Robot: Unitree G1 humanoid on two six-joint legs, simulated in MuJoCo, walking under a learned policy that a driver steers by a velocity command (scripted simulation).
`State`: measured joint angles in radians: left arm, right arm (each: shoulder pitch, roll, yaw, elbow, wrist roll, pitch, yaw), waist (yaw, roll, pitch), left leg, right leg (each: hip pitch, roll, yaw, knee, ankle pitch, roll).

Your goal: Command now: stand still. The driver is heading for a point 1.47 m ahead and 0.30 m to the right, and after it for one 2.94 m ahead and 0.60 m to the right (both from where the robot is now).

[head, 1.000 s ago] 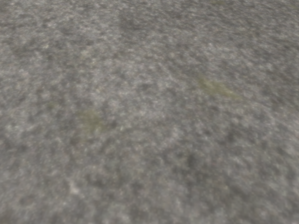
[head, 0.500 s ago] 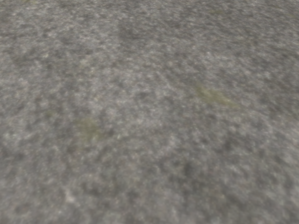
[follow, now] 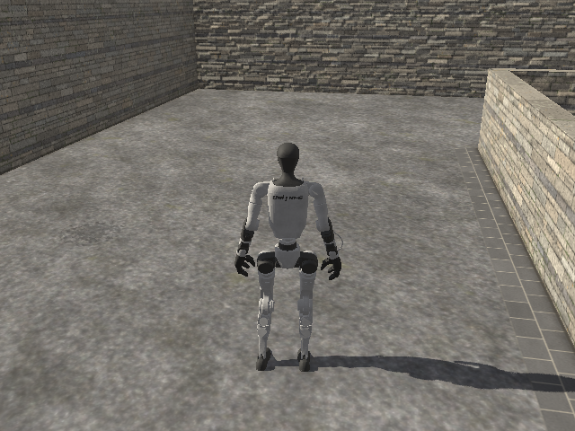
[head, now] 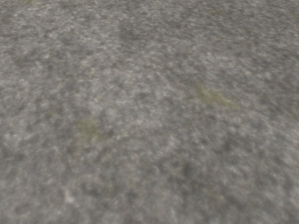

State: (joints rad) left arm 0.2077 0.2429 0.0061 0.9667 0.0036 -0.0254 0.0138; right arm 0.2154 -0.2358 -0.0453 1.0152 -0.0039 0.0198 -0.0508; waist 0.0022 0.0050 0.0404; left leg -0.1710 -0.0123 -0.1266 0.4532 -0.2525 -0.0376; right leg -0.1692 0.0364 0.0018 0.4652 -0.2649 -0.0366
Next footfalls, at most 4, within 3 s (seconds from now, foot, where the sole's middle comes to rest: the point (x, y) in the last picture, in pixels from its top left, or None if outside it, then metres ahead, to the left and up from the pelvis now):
0.58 left None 0.10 0.15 -0.78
1.06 right None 0.45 -0.08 -0.78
1.54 left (151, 172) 0.77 0.03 -0.78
2.06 right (216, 149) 0.91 -0.31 -0.78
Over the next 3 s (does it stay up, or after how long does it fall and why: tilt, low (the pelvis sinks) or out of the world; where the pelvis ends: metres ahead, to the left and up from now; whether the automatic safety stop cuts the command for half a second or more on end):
stays up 1.30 -0.29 0.00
